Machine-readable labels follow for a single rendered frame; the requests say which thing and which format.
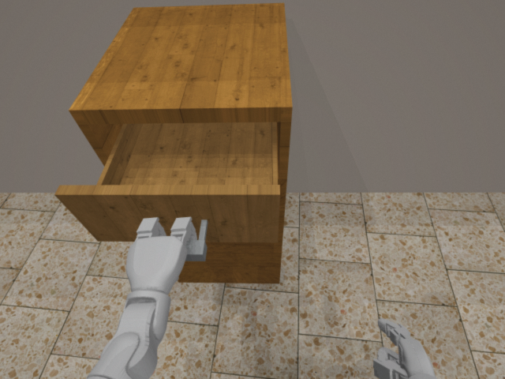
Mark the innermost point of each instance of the drawer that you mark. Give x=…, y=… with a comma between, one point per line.
x=222, y=172

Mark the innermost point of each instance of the left robot forearm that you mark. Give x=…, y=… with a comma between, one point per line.
x=132, y=352

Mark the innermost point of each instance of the handle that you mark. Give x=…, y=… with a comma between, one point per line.
x=197, y=249

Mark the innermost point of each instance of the cabinet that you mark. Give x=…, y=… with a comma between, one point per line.
x=198, y=64

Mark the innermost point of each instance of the left robot hand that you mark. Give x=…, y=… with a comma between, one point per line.
x=154, y=260

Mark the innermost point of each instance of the right robot hand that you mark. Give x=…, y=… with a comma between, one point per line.
x=411, y=358

